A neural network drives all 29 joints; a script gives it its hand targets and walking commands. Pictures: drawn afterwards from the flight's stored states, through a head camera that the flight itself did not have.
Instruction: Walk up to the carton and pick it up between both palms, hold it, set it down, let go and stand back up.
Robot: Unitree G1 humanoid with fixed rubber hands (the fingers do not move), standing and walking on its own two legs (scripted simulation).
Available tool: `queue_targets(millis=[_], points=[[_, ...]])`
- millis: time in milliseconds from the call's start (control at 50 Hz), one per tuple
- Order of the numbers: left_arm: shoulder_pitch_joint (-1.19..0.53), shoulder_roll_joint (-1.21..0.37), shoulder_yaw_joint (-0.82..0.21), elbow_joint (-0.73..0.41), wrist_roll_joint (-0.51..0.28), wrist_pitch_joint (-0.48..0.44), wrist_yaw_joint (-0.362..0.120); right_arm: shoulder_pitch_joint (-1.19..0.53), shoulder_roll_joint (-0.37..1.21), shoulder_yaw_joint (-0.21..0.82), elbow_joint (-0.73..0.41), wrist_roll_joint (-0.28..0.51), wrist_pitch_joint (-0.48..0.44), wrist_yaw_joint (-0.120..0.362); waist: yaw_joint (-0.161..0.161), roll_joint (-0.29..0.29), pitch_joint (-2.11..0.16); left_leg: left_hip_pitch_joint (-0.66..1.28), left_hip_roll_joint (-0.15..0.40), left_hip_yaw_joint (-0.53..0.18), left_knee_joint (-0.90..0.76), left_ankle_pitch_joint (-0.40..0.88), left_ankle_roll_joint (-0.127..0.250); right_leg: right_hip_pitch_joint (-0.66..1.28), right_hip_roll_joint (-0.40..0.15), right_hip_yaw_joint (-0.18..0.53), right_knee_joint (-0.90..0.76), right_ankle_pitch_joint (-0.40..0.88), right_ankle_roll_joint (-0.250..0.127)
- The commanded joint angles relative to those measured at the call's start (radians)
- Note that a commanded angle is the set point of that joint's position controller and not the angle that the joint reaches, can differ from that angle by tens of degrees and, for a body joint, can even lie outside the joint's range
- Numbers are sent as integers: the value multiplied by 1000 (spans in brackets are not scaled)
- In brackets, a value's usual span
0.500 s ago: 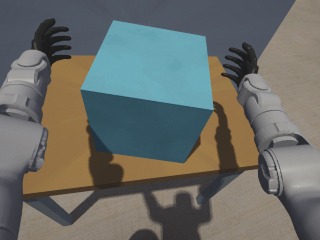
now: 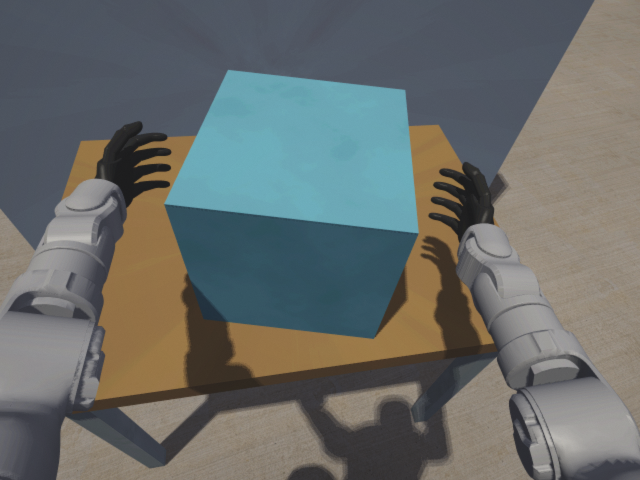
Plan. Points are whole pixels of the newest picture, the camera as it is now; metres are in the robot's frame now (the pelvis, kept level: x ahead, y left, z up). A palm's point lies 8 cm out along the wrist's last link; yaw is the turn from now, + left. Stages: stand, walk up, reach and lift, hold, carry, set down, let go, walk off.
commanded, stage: set down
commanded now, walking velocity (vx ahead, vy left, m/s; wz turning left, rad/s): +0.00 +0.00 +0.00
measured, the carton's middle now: (302, 207) +0.50 +0.00 +0.02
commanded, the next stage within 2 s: none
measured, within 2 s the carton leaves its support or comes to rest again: neither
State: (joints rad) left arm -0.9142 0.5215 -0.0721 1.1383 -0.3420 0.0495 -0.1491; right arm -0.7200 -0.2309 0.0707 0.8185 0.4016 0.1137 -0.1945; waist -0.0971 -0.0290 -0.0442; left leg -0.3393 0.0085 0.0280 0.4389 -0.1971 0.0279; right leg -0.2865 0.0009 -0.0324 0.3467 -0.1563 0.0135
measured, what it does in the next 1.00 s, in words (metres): stands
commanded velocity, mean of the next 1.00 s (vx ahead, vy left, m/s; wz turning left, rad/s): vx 0.00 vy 0.00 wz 0.00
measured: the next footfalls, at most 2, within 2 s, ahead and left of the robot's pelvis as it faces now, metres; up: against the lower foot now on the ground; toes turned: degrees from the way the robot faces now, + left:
none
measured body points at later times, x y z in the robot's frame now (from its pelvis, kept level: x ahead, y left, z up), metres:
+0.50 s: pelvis -0.01 +0.02 +0.00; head +0.00 +0.04 +0.45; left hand +0.39 +0.26 +0.09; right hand +0.35 -0.19 +0.08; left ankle +0.01 +0.10 -0.74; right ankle +0.01 -0.13 -0.74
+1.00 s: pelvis +0.00 +0.01 +0.00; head -0.01 +0.03 +0.45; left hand +0.31 +0.27 +0.04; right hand +0.29 -0.18 +0.04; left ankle +0.01 +0.10 -0.74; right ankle +0.01 -0.13 -0.74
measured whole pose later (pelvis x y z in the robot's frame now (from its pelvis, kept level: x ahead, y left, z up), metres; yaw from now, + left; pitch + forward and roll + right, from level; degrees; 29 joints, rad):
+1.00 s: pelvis +0.00 +0.01 +0.00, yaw -1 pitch -5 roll -2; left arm -0.23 0.43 0.05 0.51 -0.29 0.06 -0.15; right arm -0.09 -0.12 0.00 0.32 0.27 0.07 -0.21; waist 0.02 -0.03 0.08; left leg -0.13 0.01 0.04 0.45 -0.23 0.03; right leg -0.08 0.00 -0.01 0.36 -0.18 0.02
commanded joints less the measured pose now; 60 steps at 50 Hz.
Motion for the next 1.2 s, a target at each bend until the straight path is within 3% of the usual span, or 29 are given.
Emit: queue_targets(millis=[0,100,200,300,360,420,540,600,680,820,940,980,1060,1080,1180], points=[[-367,238,102,-345,5,-2,10,-337,-142,-89,-367,-43,-47,-20,27,108,-630,318,-31,14,28,471,-55,233,31,-9,24,424,-12],[-251,199,131,-446,34,47,7,-205,-132,-115,-399,-68,-27,-21,21,132,-555,374,-21,10,24,469,-71,199,36,-9,-8,346,-28],[-194,161,113,-438,35,72,8,-144,-109,-123,-342,-68,7,-8,20,160,-359,365,-5,-6,-20,341,-72,130,35,-11,-44,159,-49],[-145,144,117,-487,43,59,9,-106,-109,-125,-358,-62,2,5,37,174,-303,362,8,-18,-42,300,-74,132,35,-13,-47,85,-56],[-103,132,117,-524,42,50,19,-67,-109,-137,-388,-75,-15,14,41,185,-301,373,14,-24,-43,308,-79,135,36,-15,-40,80,-58],[-46,133,128,-544,44,44,20,-16,-92,-141,-425,-97,-28,13,43,160,-307,367,13,-20,-41,298,-74,152,36,-11,-35,83,-53],[39,135,158,-618,38,34,27,52,-74,-141,-526,-116,-41,16,81,126,-289,319,16,-16,-56,260,-60,185,34,1,-26,61,-49],[82,135,159,-653,26,26,31,99,-63,-154,-571,-135,-41,10,75,103,-286,298,15,-11,-57,241,-56,203,32,10,-21,64,-46],[155,119,166,-665,29,12,25,165,-38,-138,-591,-139,-41,6,90,100,-248,283,18,-14,-70,212,-51,211,26,19,-22,49,-52],[350,94,186,-751,55,-11,5,371,-1,-105,-632,-125,-69,-9,104,115,-192,323,16,-21,-58,292,-64,233,22,30,-38,77,-56],[439,86,174,-813,46,-41,2,465,27,-112,-692,-149,-93,-17,98,138,-111,296,18,-23,-73,232,-66,215,11,38,-48,33,-64],[498,92,177,-842,41,-60,-1,527,40,-106,-720,-156,-106,-21,96,121,-102,295,15,-23,-67,243,-62,226,6,43,-47,50,-61],[547,110,180,-865,24,-110,3,567,68,-90,-769,-168,-132,-21,122,129,-92,242,18,-23,-73,189,-53,229,-3,54,-34,9,-62],[565,107,174,-858,22,-120,2,589,75,-92,-761,-173,-137,-22,110,128,-89,243,16,-24,-68,190,-54,226,-6,59,-33,16,-63],[654,121,179,-869,15,-173,-6,670,103,-73,-767,-185,-178,-29,123,127,-76,236,15,-28,-51,193,-55,222,-16,69,-31,5,-61]])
